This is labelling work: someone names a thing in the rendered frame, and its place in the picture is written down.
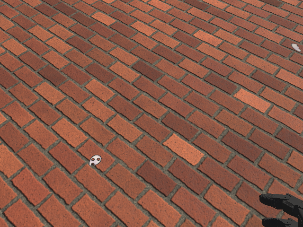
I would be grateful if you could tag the robot right hand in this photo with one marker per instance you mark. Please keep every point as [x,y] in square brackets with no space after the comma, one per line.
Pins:
[289,204]

